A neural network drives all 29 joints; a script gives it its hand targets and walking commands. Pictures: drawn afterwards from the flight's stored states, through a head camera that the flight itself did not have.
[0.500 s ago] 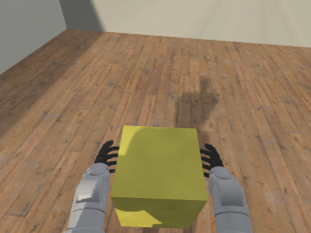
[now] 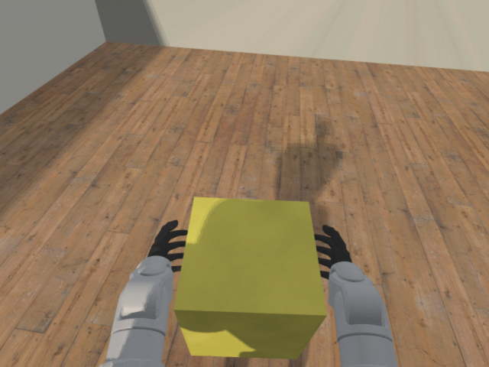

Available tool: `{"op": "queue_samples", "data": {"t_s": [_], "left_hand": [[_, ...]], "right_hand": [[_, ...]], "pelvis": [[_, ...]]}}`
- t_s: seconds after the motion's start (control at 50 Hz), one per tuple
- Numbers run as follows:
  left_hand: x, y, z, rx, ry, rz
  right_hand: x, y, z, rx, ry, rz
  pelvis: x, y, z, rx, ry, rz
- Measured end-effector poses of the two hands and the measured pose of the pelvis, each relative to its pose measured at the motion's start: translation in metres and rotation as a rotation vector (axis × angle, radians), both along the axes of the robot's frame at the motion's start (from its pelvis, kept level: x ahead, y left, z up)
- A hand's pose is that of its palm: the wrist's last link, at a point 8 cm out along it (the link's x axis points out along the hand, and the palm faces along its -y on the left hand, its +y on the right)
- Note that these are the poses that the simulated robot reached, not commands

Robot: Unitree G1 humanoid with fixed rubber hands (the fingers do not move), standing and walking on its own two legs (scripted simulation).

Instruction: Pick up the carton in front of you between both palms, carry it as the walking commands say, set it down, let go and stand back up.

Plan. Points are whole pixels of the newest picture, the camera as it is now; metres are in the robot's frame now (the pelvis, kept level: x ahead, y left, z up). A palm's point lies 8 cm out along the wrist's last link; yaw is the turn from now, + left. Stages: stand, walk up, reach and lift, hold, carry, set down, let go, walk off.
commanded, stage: carry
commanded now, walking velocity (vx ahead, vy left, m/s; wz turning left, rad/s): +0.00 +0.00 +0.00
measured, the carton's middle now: (247, 281) +0.31 +0.00 -0.05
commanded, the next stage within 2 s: hold in 0.36 s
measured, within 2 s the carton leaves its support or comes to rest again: neither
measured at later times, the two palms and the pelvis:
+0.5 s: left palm (148, 274) +0.27 +0.16 +0.04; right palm (334, 276) +0.27 -0.14 +0.04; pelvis -0.01 +0.00 +0.01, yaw +3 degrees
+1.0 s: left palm (142, 286) +0.24 +0.16 +0.05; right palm (333, 266) +0.28 -0.14 +0.05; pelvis -0.02 -0.03 +0.01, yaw +9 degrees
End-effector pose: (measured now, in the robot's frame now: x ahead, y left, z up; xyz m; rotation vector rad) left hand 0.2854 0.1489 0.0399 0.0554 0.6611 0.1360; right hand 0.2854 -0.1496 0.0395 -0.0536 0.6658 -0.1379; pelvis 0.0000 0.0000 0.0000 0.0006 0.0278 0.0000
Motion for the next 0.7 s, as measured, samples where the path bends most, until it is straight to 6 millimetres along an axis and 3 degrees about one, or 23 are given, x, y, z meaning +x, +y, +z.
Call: {"op": "queue_samples", "data": {"t_s": [0.38,0.5,0.7], "left_hand": [[-0.005,0.006,-0.001,-0.001,0.002,0.000],[-0.020,0.014,0.000,0.001,0.007,0.018],[-0.044,0.024,0.007,0.003,0.001,0.110]], "right_hand": [[-0.005,0.006,0.000,-0.002,0.000,0.000],[-0.013,0.013,0.001,-0.005,0.004,0.043],[-0.009,0.025,0.007,0.001,-0.004,0.129]], "pelvis": [[-0.005,0.006,0.000,-0.002,-0.018,0.004],[-0.009,0.004,0.007,0.001,-0.111,0.053],[-0.019,-0.008,0.007,0.011,-0.169,0.113]]}}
